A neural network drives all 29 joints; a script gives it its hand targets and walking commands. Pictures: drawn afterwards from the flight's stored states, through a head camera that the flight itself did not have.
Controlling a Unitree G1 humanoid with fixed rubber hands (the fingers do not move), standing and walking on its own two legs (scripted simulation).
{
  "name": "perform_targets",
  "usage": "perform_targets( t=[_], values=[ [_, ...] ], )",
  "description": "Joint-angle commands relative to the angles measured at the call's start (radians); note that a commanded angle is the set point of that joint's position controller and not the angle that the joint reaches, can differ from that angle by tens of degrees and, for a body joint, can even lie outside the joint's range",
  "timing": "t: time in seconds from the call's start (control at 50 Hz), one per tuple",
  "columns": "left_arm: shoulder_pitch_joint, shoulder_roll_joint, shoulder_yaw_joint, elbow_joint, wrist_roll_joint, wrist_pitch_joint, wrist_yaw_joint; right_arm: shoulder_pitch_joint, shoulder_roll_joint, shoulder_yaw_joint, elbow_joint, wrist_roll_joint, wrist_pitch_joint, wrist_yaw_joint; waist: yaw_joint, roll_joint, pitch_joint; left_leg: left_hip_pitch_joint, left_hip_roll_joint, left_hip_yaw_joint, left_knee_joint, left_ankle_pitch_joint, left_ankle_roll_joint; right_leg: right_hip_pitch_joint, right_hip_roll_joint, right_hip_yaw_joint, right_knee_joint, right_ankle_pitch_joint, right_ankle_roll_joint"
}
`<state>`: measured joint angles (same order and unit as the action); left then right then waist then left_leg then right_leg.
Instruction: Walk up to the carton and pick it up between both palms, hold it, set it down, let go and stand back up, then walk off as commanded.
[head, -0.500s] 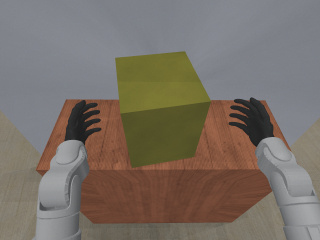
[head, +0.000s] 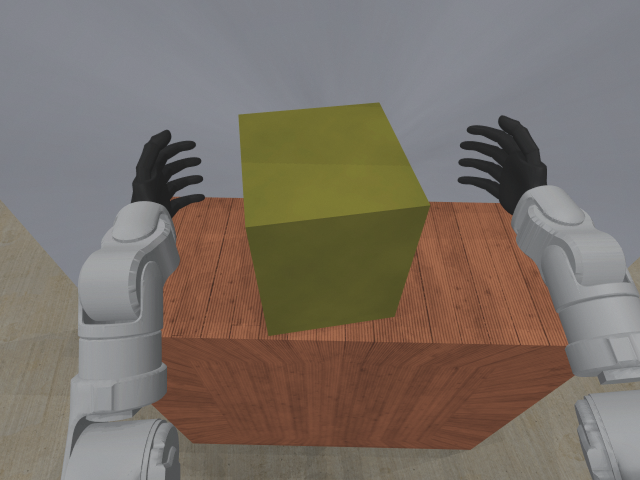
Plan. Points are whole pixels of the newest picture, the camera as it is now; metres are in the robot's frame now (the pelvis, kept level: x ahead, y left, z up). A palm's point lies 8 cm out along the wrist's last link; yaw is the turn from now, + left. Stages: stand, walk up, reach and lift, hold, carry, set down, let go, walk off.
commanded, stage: reach and lift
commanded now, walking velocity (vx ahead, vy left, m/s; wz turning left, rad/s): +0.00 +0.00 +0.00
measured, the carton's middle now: (322, 223) +0.45 +0.05 +0.05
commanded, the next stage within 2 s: none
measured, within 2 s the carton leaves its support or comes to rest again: neither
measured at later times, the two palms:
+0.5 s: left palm (157, 144) +0.40 +0.23 +0.21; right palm (505, 126) +0.48 -0.16 +0.21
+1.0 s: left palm (182, 178) +0.42 +0.23 +0.15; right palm (473, 158) +0.49 -0.14 +0.15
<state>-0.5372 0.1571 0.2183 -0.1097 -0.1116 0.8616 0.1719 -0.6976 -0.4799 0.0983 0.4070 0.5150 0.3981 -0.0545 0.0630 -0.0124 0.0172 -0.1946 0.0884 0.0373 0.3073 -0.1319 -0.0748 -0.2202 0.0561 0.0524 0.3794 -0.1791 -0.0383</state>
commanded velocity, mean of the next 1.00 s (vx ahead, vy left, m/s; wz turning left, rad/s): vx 0.00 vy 0.00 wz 0.00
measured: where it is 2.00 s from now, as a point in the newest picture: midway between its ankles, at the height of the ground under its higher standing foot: outside the picture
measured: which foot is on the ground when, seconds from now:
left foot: down 0.00-1.00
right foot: down 0.00-1.00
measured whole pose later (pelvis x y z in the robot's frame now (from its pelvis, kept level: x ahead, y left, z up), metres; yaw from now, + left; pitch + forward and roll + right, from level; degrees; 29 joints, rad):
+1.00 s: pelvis +0.01 +0.01 +0.00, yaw +1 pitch +10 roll +0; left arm -0.84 0.13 0.20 0.45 -0.10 0.56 0.19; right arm -1.03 -0.42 0.08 0.90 0.40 0.26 0.00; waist 0.11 0.03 -0.04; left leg -0.39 0.08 0.01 0.35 -0.14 -0.06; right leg -0.37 0.05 0.04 0.34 -0.15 -0.02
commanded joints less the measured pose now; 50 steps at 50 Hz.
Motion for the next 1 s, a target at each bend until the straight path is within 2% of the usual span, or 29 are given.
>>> perform_targets(
  t=[0.0,0.02,0.06,0.08,0.16,0.18,0.2,0.24,0.32,0.38,0.4,0.42,0.44,0.48,0.5,0.58,0.6,0.62,0.64,0.66,0.68,0.7,0.72,0.76,0.82,0.84,0.9,0.92,0.98],
  values=[
    [-0.452,0.133,0.018,-0.06,0.002,-0.043,-0.01,-0.501,-0.166,-0.072,-0.048,0.001,-0.025,-0.001,0.003,-0.028,-0.487,0.155,-0.105,0.035,0.008,0.141,0.062,0.139,0.004,-0.007,-0.041,0.317,0.074],
    [-0.458,0.165,0.039,-0.092,0.006,-0.056,-0.005,-0.497,-0.17,-0.065,-0.095,0.008,-0.035,-0.003,0.027,-0.033,-0.558,0.178,-0.104,0.034,0.009,0.166,0.061,0.156,0.008,-0.006,-0.037,0.333,0.076],
    [-0.498,0.153,-0.007,-0.1,-0.015,-0.063,0.004,-0.541,-0.189,-0.097,-0.049,0.002,-0.037,0.006,-0.002,0.017,-0.576,0.194,-0.094,0.025,0.02,0.189,0.045,0.128,0.017,-0.024,-0.03,0.328,0.064],
    [-0.499,0.166,-0.005,-0.101,-0.021,-0.062,0.0,-0.551,-0.197,-0.11,-0.058,-0.004,-0.04,0.002,-0.01,-0.004,-0.597,0.193,-0.095,0.023,0.028,0.191,0.045,0.109,0.021,-0.023,-0.02,0.354,0.07],
    [-0.584,0.172,-0.011,0.06,-0.038,-0.06,-0.001,-0.673,-0.19,-0.054,0.019,-0.002,-0.032,0.016,0.023,-0.024,-0.573,0.131,-0.096,0.017,0.023,0.167,0.054,0.135,0.01,-0.028,-0.027,0.355,0.082],
    [-0.576,0.169,-0.003,0.038,-0.052,-0.066,0.006,-0.661,-0.19,-0.072,0.013,-0.008,-0.038,0.019,0.011,-0.036,-0.633,0.15,-0.086,0.01,0.037,0.192,0.055,0.131,0.02,-0.03,-0.013,0.372,0.072],
    [-0.578,0.166,-0.016,0.027,-0.034,-0.07,0.005,-0.639,-0.192,-0.07,0.062,-0.006,-0.042,0.019,0.008,0.012,-0.604,0.172,-0.09,0.017,0.036,0.218,0.043,0.135,0.014,-0.029,-0.023,0.398,0.072],
    [-0.625,0.194,-0.018,0.065,-0.03,-0.073,0.009,-0.685,-0.216,-0.097,0.106,-0.014,-0.039,0.017,-0.004,-0.012,-0.642,0.187,-0.086,0.018,0.052,0.247,0.037,0.142,0.023,-0.036,-0.01,0.462,0.08],
    [-0.667,0.201,0.01,0.131,-0.058,-0.085,0.006,-0.745,-0.201,-0.048,0.079,0.011,-0.038,0.019,0.03,-0.069,-0.67,0.115,-0.095,0.023,0.04,0.219,0.056,0.195,0.009,-0.02,0.002,0.479,0.099],
    [-0.784,0.238,0.029,0.161,-0.037,-0.102,0.017,-0.831,-0.215,-0.062,0.136,-0.003,-0.036,0.024,0.034,-0.029,-0.717,0.09,-0.094,0.024,0.036,0.196,0.046,0.185,0.011,-0.02,0.003,0.446,0.094],
    [-0.833,0.256,0.021,0.184,-0.036,-0.113,0.029,-0.868,-0.196,-0.031,0.204,0.011,-0.028,0.031,0.062,-0.012,-0.686,0.064,-0.097,0.026,0.03,0.173,0.05,0.151,0.005,-0.016,-0.006,0.389,0.092],
    [-0.826,0.246,0.014,0.237,-0.037,-0.109,0.029,-0.86,-0.21,-0.037,0.239,-0.001,-0.026,0.035,0.049,-0.024,-0.67,0.086,-0.091,0.023,0.03,0.18,0.048,0.14,0.008,-0.021,-0.012,0.398,0.086],
    [-0.832,0.24,0.02,0.284,-0.063,-0.115,0.034,-0.876,-0.196,-0.024,0.247,0.001,-0.018,0.038,0.069,-0.032,-0.678,0.071,-0.089,0.024,0.033,0.16,0.053,0.135,0.01,-0.029,-0.016,0.344,0.084],
    [-0.876,0.231,-0.033,0.332,-0.099,-0.134,0.034,-0.928,-0.192,-0.037,0.263,0.007,-0.026,0.048,0.042,-0.022,-0.702,0.038,-0.088,0.018,0.038,0.139,0.048,0.128,0.0,-0.029,-0.008,0.345,0.083],
    [-0.882,0.242,-0.027,0.263,-0.108,-0.145,0.038,-0.911,-0.212,-0.064,0.201,-0.012,-0.039,0.041,0.024,-0.033,-0.794,0.05,-0.092,0.024,0.046,0.168,0.047,0.155,0.008,-0.03,0.004,0.411,0.088],
    [-0.896,0.245,-0.007,0.401,-0.078,-0.153,0.021,-0.935,-0.217,-0.018,0.345,-0.01,-0.034,0.042,0.03,-0.058,-0.786,0.074,-0.091,0.018,0.063,0.257,0.04,0.16,0.013,-0.036,0.013,0.556,0.099],
    [-0.873,0.213,-0.021,0.416,-0.069,-0.157,0.014,-0.929,-0.212,-0.024,0.348,-0.007,-0.042,0.037,0.024,-0.01,-0.793,0.055,-0.097,0.014,0.061,0.244,0.033,0.172,0.004,-0.038,0.008,0.584,0.096],
    [-0.841,0.215,-0.009,0.432,-0.07,-0.169,0.008,-0.911,-0.188,-0.006,0.349,-0.005,-0.047,0.043,0.041,-0.059,-0.774,0.054,-0.096,0.02,0.065,0.25,0.043,0.207,0.008,-0.035,0.018,0.581,0.099],
    [-0.852,0.223,-0.004,0.346,-0.057,-0.188,0.017,-0.911,-0.196,-0.027,0.278,-0.011,-0.072,0.034,0.041,-0.026,-0.873,0.084,-0.095,0.02,0.074,0.31,0.033,0.197,0.014,-0.041,0.028,0.65,0.103],
    [-0.862,0.205,-0.022,0.415,-0.051,-0.192,0.015,-0.889,-0.189,-0.023,0.384,-0.02,-0.07,0.04,0.015,-0.023,-0.824,0.092,-0.094,0.031,0.08,0.302,0.025,0.165,0.017,-0.052,0.02,0.582,0.101],
    [-0.805,0.183,0.0,0.436,-0.006,-0.189,0.012,-0.862,-0.196,-0.021,0.424,-0.037,-0.072,0.045,0.035,-0.021,-0.767,0.113,-0.093,0.029,0.081,0.34,0.023,0.174,0.027,-0.055,0.013,0.61,0.099],
    [-0.799,0.179,0.021,0.432,-0.019,-0.198,0.009,-0.877,-0.194,0.002,0.398,-0.023,-0.081,0.049,0.056,-0.052,-0.786,0.137,-0.087,0.019,0.075,0.377,0.023,0.174,0.033,-0.065,0.015,0.642,0.102],
    [-0.767,0.147,-0.018,0.325,-0.036,-0.213,0.009,-0.851,-0.196,-0.022,0.344,-0.031,-0.095,0.051,0.032,-0.019,-0.81,0.164,-0.09,0.015,0.084,0.402,0.014,0.158,0.035,-0.07,0.011,0.657,0.094],
    [-0.772,0.144,0.009,0.408,0.005,-0.241,-0.003,-0.848,-0.148,-0.011,0.393,-0.051,-0.108,0.046,0.039,-0.029,-0.73,0.097,-0.099,0.025,0.072,0.316,0.03,0.188,0.018,-0.048,0.0,0.595,0.1],
    [-0.766,0.157,0.026,0.431,-0.002,-0.288,-0.009,-0.874,-0.117,0.011,0.313,-0.062,-0.14,0.048,0.072,-0.116,-0.717,0.041,-0.101,0.023,0.066,0.326,0.042,0.248,0.02,-0.05,0.03,0.655,0.114],
    [-0.746,0.136,0.025,0.339,0.012,-0.304,-0.007,-0.865,-0.115,-0.016,0.246,-0.067,-0.157,0.044,0.06,-0.083,-0.797,0.079,-0.103,0.027,0.071,0.358,0.033,0.241,0.024,-0.054,0.029,0.707,0.112],
    [-0.752,0.115,0.008,0.358,0.019,-0.342,0.007,-0.848,-0.111,-0.041,0.33,-0.096,-0.18,0.055,0.06,-0.049,-0.791,0.135,-0.088,0.025,0.083,0.352,0.019,0.154,0.041,-0.078,0.007,0.558,0.086],
    [-0.798,0.109,-0.011,0.39,0.03,-0.348,0.018,-0.841,-0.123,-0.078,0.385,-0.115,-0.181,0.056,0.026,0.008,-0.801,0.135,-0.083,0.025,0.079,0.283,0.018,0.083,0.038,-0.083,-0.013,0.456,0.076],
    [-0.845,0.114,-0.04,0.373,-0.003,-0.407,0.034,-0.872,-0.093,-0.098,0.324,-0.155,-0.211,0.057,0.049,-0.012,-0.85,0.134,-0.079,0.02,0.097,0.295,0.015,0.04,0.04,-0.09,-0.01,0.424,0.074]
  ],
)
